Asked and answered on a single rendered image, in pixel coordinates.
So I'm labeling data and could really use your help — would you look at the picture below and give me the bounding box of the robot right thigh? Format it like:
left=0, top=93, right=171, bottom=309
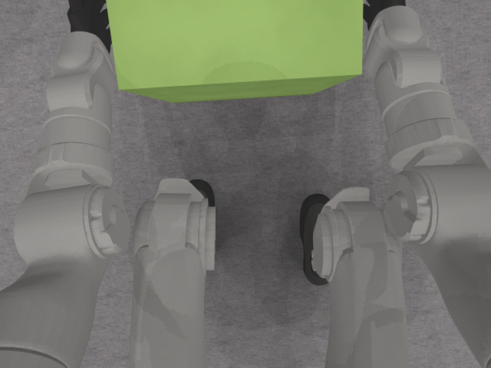
left=314, top=201, right=410, bottom=368

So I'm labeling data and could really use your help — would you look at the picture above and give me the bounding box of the robot left upper arm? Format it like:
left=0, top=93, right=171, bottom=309
left=0, top=183, right=130, bottom=368

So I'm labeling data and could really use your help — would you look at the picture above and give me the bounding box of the robot right upper arm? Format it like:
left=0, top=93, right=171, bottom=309
left=384, top=164, right=491, bottom=368

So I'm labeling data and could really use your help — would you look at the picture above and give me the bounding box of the robot thigh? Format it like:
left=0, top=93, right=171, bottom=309
left=128, top=193, right=216, bottom=368
left=314, top=201, right=410, bottom=368

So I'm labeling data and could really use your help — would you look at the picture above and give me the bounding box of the robot right forearm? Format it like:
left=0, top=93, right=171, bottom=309
left=363, top=5, right=491, bottom=172

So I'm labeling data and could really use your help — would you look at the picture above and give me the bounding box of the carton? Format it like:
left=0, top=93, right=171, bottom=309
left=106, top=0, right=363, bottom=104

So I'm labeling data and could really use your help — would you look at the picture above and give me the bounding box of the robot left forearm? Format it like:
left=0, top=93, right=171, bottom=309
left=13, top=31, right=117, bottom=257

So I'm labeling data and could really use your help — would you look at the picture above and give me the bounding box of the right robot hand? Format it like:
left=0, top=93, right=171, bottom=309
left=363, top=0, right=406, bottom=31

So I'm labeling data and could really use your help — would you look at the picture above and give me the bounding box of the robot left thigh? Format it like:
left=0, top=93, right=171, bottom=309
left=128, top=193, right=216, bottom=368

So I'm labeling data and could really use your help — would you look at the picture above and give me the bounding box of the left robot hand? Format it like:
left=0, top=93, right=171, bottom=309
left=68, top=0, right=112, bottom=54

